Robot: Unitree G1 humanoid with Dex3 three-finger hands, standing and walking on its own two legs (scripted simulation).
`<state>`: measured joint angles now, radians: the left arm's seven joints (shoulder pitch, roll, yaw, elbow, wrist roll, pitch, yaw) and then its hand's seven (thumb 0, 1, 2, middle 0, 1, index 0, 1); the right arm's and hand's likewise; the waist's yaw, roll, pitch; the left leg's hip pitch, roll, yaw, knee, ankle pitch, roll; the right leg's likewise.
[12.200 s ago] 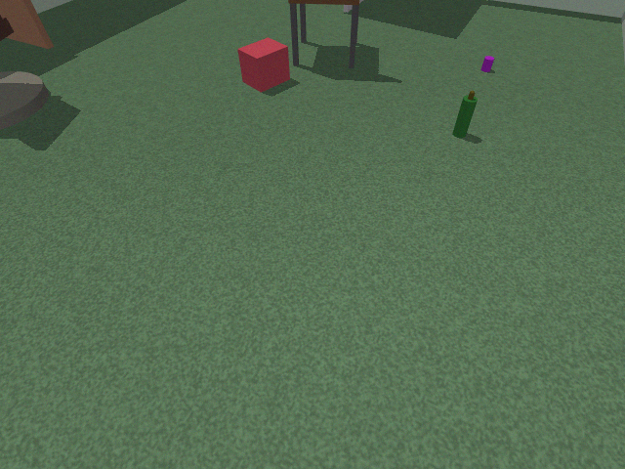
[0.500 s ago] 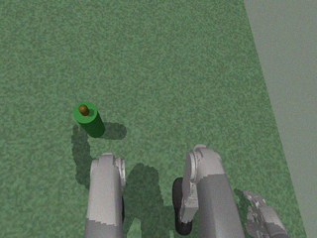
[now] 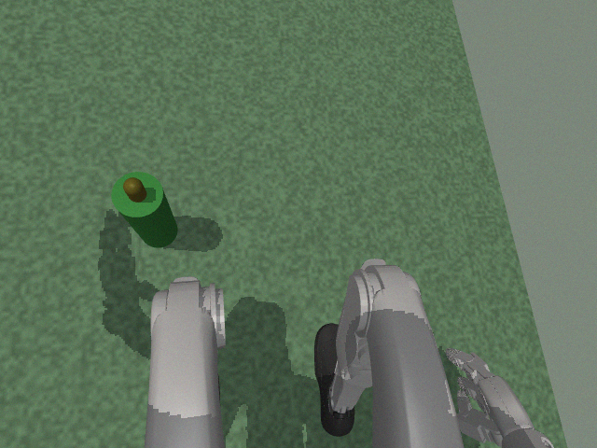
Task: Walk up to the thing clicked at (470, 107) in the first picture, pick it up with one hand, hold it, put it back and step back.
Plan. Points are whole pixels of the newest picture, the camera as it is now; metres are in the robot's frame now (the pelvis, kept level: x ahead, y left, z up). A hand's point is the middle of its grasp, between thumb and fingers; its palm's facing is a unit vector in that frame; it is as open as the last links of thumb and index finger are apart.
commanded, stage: approach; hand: left
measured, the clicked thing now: (147, 211) +0.46 +0.21 -0.25
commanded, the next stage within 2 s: close in in 0.30 s
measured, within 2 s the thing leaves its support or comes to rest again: neither
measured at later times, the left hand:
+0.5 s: hand (107, 240) +0.40 +0.26 -0.22, palm faces +0.00 -1.00 +0.05, open 17.6 cm
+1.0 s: hand (145, 236) +0.41 +0.21 -0.24, palm faces +0.04 -1.00 +0.04, open 17.6 cm
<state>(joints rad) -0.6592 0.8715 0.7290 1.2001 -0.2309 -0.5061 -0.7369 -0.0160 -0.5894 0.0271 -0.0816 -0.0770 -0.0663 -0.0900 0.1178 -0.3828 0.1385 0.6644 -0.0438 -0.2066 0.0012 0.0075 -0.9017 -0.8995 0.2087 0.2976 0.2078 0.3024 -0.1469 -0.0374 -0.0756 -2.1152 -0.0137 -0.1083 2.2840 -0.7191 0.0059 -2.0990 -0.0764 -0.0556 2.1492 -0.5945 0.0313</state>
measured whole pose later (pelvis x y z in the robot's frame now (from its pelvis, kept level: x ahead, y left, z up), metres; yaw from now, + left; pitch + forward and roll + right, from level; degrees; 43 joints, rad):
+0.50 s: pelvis -0.01 +0.01 -0.08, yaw -5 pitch +19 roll -13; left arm -0.60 0.74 0.60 1.35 -0.20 -0.91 -0.54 -0.02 -0.59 0.04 -0.07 -0.09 -0.05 -0.10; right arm -0.07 -0.39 0.34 0.64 -0.22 -0.12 0.09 0.01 -0.93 -0.91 0.21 0.30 0.21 0.30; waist -0.23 -0.16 0.18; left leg -2.22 -0.03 -0.23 2.59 -0.71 0.00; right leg -2.15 -0.05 -0.14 2.35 -0.54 0.05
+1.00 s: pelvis -0.02 +0.02 -0.09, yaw -7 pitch +13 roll -18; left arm -0.62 0.70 0.42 1.42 -0.09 -1.10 -0.17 -0.02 -0.61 0.04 -0.07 -0.09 -0.07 -0.09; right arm -0.12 -0.39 0.43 0.60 -0.32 -0.05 0.16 0.00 -0.93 -0.90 0.21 0.30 0.21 0.30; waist -0.25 -0.21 0.24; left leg -2.21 -0.03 -0.29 2.64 -0.70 0.03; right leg -2.08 -0.03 -0.19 2.34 -0.52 0.06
